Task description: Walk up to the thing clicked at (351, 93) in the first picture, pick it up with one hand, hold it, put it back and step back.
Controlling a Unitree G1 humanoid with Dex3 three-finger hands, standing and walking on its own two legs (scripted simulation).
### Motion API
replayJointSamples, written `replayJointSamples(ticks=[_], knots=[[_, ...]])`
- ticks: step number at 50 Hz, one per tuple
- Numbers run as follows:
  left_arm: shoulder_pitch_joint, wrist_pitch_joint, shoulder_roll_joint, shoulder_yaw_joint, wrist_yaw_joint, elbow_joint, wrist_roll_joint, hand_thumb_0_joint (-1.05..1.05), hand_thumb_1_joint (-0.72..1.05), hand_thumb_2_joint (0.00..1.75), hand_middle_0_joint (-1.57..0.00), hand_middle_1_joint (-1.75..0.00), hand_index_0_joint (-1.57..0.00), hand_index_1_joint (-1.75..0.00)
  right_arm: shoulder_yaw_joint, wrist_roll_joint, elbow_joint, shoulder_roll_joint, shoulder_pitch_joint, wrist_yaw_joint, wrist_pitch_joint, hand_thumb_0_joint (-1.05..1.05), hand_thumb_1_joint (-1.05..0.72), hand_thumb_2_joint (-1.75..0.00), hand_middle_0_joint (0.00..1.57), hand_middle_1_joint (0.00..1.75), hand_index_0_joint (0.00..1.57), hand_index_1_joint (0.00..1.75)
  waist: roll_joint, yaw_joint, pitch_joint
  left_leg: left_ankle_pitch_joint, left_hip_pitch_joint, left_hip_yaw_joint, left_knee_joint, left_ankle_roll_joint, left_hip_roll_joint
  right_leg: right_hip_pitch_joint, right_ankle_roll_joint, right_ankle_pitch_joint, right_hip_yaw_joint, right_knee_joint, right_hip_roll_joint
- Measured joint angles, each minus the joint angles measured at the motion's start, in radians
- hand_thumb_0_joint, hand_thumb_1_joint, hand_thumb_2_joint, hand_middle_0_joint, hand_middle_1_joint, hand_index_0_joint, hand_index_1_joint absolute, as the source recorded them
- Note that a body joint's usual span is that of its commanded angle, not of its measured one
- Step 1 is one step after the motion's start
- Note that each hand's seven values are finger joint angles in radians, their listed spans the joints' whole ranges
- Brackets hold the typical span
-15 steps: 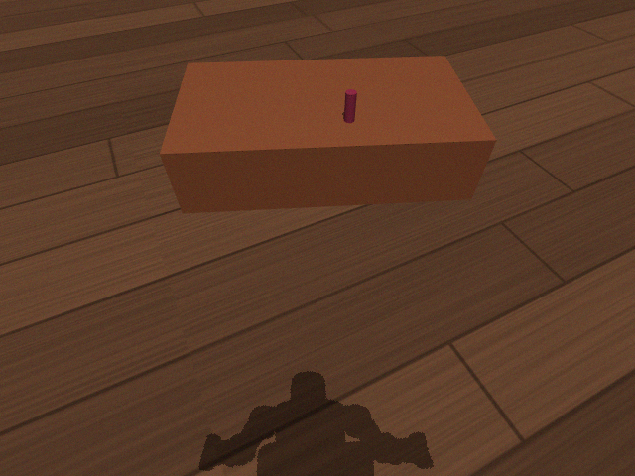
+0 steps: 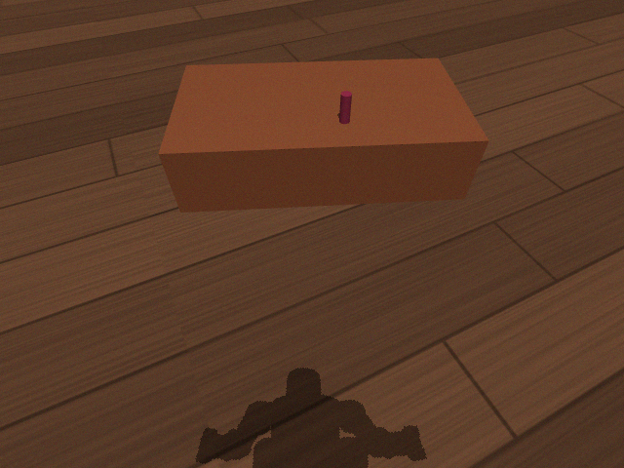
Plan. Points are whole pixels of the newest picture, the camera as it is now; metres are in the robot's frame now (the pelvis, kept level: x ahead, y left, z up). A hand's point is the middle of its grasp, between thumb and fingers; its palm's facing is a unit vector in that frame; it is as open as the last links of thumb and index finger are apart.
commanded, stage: stand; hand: right
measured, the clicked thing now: (345, 107) +1.48 -0.13 -0.39
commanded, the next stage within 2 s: walk up in 0.82 s
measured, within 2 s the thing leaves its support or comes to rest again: neither
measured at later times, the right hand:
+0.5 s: hand out of the picture +0.08 -0.25 -0.16, palm faces -0.04 +0.94 -0.34, open 7.4 cm
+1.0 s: hand out of the picture +0.11 -0.26 -0.16, palm faces -0.09 +0.93 -0.37, open 7.4 cm
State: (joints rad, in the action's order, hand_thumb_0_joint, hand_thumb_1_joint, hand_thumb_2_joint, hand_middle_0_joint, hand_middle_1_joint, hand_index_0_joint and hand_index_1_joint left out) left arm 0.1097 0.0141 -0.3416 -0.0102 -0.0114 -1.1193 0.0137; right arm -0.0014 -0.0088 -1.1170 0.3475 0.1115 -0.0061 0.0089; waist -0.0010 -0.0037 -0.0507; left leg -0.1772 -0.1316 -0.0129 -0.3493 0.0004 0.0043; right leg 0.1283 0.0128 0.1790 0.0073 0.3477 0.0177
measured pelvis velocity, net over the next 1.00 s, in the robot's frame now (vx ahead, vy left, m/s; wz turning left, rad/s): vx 0.03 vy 0.01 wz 0.05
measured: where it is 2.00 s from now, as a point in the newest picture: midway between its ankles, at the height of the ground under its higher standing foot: (290, 380)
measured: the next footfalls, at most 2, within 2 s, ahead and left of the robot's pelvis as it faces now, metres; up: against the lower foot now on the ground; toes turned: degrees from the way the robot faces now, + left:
left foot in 1.14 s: +0.19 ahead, +0.19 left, +0.00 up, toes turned +7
right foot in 1.62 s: +0.46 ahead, -0.06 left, +0.00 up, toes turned -3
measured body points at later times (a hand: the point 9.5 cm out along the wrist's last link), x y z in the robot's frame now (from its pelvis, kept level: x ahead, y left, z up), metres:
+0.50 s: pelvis +0.01 +0.00 +0.00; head +0.02 +0.00 +0.45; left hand +0.08 +0.30 -0.13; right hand +0.08 -0.30 -0.13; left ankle +0.01 +0.12 -0.75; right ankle +0.01 -0.13 -0.75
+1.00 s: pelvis +0.03 +0.01 -0.01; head +0.04 +0.01 +0.44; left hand +0.07 +0.33 -0.13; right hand +0.11 -0.31 -0.13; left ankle +0.02 +0.12 -0.73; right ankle +0.01 -0.13 -0.75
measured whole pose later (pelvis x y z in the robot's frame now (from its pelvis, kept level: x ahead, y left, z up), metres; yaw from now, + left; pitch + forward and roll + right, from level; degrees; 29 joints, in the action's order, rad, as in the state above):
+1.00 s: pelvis +0.03 +0.01 -0.01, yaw +3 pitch -1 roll -1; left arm 0.20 0.07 -0.38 0.06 -0.06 -1.03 0.04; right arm 0.07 -0.04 -1.06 0.41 0.19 -0.05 0.01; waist -0.02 -0.03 -0.03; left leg -0.43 -0.31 -0.02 -0.72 0.04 0.01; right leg 0.13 -0.02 0.27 0.05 0.43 0.03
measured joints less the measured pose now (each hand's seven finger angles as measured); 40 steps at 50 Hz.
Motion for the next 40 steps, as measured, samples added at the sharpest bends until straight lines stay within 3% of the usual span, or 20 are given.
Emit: replayJointSamples(ticks=[40], knots=[[0.004,-0.004,0.0,0.005,0.001,-0.003,-0.001,0.01,0.91,0.9,-0.2,-0.3,-0.2,-0.3,-0.005,0.002,0.001,0.005,0.001,0.005,0.0,0.0,-0.9,-0.9,0.21,0.3,0.21,0.3,-0.003,-0.001,-0.002,-0.006,0.019,-0.004,0.017,0.003,0.006,-0.02,0.004,0.01,0.005,-0.013,0.006]])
